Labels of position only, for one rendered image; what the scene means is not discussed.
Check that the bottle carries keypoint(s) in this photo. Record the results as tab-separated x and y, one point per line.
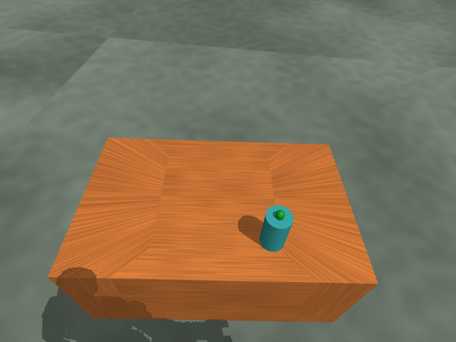
277	224

